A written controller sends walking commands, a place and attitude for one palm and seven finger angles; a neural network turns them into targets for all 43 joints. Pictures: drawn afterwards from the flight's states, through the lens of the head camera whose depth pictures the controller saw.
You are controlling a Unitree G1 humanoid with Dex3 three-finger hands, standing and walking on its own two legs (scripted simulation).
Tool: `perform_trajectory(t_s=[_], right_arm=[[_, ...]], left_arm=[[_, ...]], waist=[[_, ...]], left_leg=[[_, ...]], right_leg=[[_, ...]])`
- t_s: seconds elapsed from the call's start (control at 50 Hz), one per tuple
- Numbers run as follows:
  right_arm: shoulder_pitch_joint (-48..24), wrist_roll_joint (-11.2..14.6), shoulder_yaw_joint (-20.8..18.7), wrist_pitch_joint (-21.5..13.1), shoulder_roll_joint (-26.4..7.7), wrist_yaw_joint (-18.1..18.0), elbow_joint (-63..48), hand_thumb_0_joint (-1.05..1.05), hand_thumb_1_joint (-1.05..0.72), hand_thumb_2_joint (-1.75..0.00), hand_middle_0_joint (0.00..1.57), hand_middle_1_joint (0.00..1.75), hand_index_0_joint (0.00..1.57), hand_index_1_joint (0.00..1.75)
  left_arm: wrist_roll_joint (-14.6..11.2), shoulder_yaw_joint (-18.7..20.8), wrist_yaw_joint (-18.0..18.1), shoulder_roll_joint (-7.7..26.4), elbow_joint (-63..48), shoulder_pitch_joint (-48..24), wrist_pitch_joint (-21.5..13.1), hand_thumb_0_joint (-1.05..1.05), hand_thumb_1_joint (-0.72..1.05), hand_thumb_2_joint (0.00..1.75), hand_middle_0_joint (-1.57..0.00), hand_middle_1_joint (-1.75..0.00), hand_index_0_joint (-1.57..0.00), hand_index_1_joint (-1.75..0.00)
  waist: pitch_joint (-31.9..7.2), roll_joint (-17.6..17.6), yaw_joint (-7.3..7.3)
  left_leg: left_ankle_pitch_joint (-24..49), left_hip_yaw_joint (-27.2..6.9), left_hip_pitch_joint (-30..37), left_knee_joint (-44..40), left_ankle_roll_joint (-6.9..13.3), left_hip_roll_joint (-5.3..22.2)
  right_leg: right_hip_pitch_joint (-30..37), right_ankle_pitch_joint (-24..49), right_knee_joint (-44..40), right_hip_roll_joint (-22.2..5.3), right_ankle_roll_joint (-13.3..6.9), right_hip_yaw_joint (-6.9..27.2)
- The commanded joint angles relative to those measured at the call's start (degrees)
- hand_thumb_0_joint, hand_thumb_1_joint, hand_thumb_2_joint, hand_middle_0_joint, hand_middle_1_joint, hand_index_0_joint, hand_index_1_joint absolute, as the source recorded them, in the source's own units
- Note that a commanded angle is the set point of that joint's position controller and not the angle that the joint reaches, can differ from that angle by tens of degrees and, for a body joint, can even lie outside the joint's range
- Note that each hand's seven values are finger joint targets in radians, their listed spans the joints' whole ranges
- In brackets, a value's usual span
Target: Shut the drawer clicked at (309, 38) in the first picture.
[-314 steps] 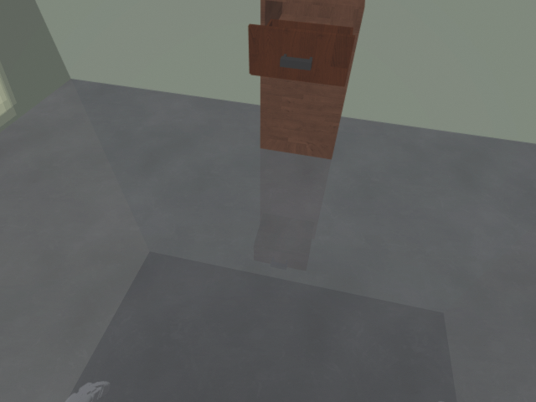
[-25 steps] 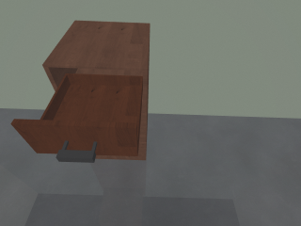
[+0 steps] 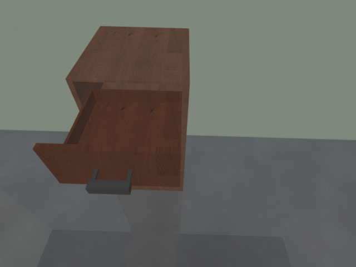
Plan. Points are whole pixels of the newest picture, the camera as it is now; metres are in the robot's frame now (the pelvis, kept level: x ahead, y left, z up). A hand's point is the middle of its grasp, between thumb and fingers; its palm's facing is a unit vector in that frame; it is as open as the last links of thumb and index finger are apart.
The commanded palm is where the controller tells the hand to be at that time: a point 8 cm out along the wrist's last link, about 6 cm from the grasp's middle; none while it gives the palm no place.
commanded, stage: look again from close up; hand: left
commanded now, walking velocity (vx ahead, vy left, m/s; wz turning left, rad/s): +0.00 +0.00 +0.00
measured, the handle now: (111, 179) +0.35 +0.21 -0.06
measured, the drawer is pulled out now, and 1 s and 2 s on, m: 0.30 0.30 0.30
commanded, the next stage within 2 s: shuffle to correct the standing spot in 0.06 s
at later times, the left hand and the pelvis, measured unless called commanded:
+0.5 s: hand out of the picture +0.01 +0.16 -0.18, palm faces +0.03 -0.98 -0.17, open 7.3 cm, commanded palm none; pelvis +0.05 -0.01 -0.01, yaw +0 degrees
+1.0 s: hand out of the picture +0.08 +0.17 -0.17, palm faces +0.02 -0.96 -0.27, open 7.3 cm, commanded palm none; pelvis +0.03 -0.03 +0.00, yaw -1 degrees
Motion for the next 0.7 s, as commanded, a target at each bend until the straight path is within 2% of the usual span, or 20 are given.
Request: perform_trajectory(t_s=[0.0,0.14,0.18,0.26,0.32,0.38,0.4,0.42,0.46,0.52,0.56,0.6,0.68], right_arm=[[1.6,0.3,-1.1,-1.3,-6.3,0.0,-2.3,0.00,-0.90,-0.90,0.20,0.30,0.20,0.30],[1.0,0.6,-0.8,-1.5,-6.3,-0.1,-1.1,0.00,-0.90,-0.90,0.20,0.30,0.20,0.30],[1.5,0.5,-0.6,-1.2,-6.3,0.0,-0.4,0.00,-0.90,-0.90,0.20,0.30,0.20,0.30],[1.2,0.2,-1.0,-0.7,-6.5,0.3,-0.1,0.00,-0.90,-0.90,0.20,0.30,0.20,0.30],[1.3,0.2,-1.2,-0.8,-6.2,0.5,-0.2,0.00,-0.90,-0.90,0.20,0.30,0.20,0.30],[1.6,0.3,-1.0,-1.5,-5.4,0.4,-0.3,0.00,-0.90,-0.90,0.20,0.30,0.20,0.30],[1.7,0.4,-0.8,-1.7,-4.9,0.3,-0.2,0.00,-0.90,-0.90,0.20,0.30,0.20,0.30],[1.9,0.4,-0.6,-1.9,-4.8,0.1,-0.1,0.00,-0.90,-0.90,0.20,0.30,0.20,0.30],[3.2,0.5,-0.3,-2.3,-5.0,-0.5,0.8,0.00,-0.90,-0.90,0.20,0.30,0.20,0.30],[4.0,0.9,-0.4,-2.2,-5.8,-1.5,1.2,0.00,-0.90,-0.90,0.20,0.30,0.20,0.30],[3.4,1.1,-0.9,-1.7,-6.3,-1.8,0.3,0.00,-0.90,-0.90,0.20,0.30,0.20,0.30],[3.0,1.2,-1.6,-1.2,-6.5,-1.9,-0.4,0.00,-0.90,-0.90,0.20,0.30,0.20,0.30],[1.4,0.8,-2.4,-0.4,-6.8,-1.7,-1.9,0.00,-0.90,-0.90,0.20,0.30,0.20,0.30]], left_arm=[[0.0,0.7,-0.1,4.3,-1.3,5.2,-0.5,0.00,0.90,0.90,-0.20,-0.30,-0.20,-0.30],[-0.1,0.5,0.0,5.0,-0.1,5.0,-0.8,0.00,0.90,0.90,-0.20,-0.30,-0.20,-0.30],[0.0,0.4,-0.1,4.8,0.7,5.8,-0.8,0.00,0.90,0.90,-0.20,-0.30,-0.20,-0.30],[0.5,0.6,-0.6,4.9,1.1,6.2,-0.7,0.00,0.90,0.90,-0.20,-0.30,-0.20,-0.30],[0.6,0.8,-0.8,4.8,1.2,7.2,-0.8,0.00,0.90,0.90,-0.20,-0.30,-0.20,-0.30],[0.4,1.1,-0.8,4.8,1.9,8.6,-1.4,0.00,0.90,0.90,-0.20,-0.30,-0.20,-0.30],[0.4,1.1,-0.7,4.9,2.0,8.8,-1.4,0.00,0.90,0.90,-0.20,-0.30,-0.20,-0.30],[0.3,1.1,-0.5,4.7,2.2,8.8,-1.5,0.00,0.90,0.90,-0.20,-0.30,-0.20,-0.30],[0.1,0.9,0.1,4.1,2.4,9.1,-1.7,0.00,0.90,0.90,-0.20,-0.30,-0.20,-0.30],[-0.5,1.0,1.0,4.5,1.9,8.4,-1.7,0.00,0.90,0.90,-0.20,-0.30,-0.20,-0.30],[-0.6,1.6,1.4,5.7,1.2,8.3,-1.4,0.00,0.90,0.90,-0.20,-0.30,-0.20,-0.30],[-0.4,1.9,1.5,6.0,0.2,7.5,-0.9,0.00,0.90,0.90,-0.20,-0.30,-0.20,-0.30],[-0.3,2.4,1.4,5.1,-1.7,5.3,-0.1,0.00,0.90,0.90,-0.20,-0.30,-0.20,-0.30]], waist=[[2.3,1.3,0.49],[1.1,-0.4,0.26],[0.8,-0.3,0.08],[6.3,0.2,0.09],[8.4,1.0,0.35],[6.9,-1.3,0.62],[6.6,-2.2,0.63],[5.4,-2.8,0.54],[0.8,-1.6,0.06],[-2.3,1.0,0.12],[-3.3,0.3,0.27],[-2.9,-0.6,0.24],[-2.0,0.6,0.35]], left_leg=[[-1.1,-8.9,0.7,-10.6,1.3,6.8],[8.3,-6.4,4.2,-7.2,0.8,5.9],[2.5,-5.9,4.8,-7.1,0.9,5.7],[-11.3,-6.7,0.6,-8.5,1.4,5.2],[-12.8,-6.9,-0.7,-8.3,1.9,5.0],[-3.5,-4.8,0.0,-3.9,2.1,4.1],[1.1,-3.8,0.2,-2.9,2.0,3.9],[7.4,-3.3,1.1,-1.7,1.7,4.0],[23.4,-3.5,6.1,0.2,1.6,5.0],[44.2,-3.7,9.9,2.2,1.4,5.9],[46.5,-3.4,10.3,2.7,1.2,6.0],[46.5,-3.5,10.6,2.3,1.4,6.6],[42.4,-5.1,10.7,0.5,2.1,8.3]], right_leg=[[-2.0,2.5,-5.0,-1.7,-3.0,2.0],[-1.3,7.6,-6.4,-2.8,-2.6,2.8],[-1.4,2.4,-6.3,-2.7,-2.9,2.4],[-4.8,-8.1,-6.5,-2.1,-4.0,2.7],[-5.7,-8.7,-5.9,-2.0,-4.6,2.7],[-3.6,-2.6,-5.3,-2.9,-5.2,3.5],[-2.6,1.7,-5.0,-3.2,-5.1,3.5],[-1.5,8.7,-3.8,-3.4,-4.9,3.3],[0.7,24.4,0.1,-3.2,-4.0,1.5],[2.7,36.0,1.6,-3.6,-2.4,0.9],[3.2,39.1,2.8,-4.0,-2.3,0.7],[2.0,38.5,3.8,-3.9,-2.1,0.7],[-0.6,26.8,2.5,-3.6,-2.2,1.2]])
